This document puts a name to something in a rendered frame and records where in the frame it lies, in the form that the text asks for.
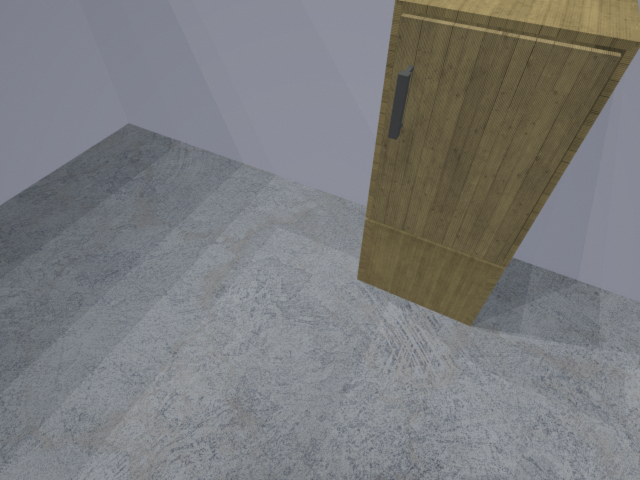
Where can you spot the cupboard door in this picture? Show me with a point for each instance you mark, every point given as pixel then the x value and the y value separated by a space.
pixel 488 117

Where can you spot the handle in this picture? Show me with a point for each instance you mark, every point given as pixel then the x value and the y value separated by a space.
pixel 399 102

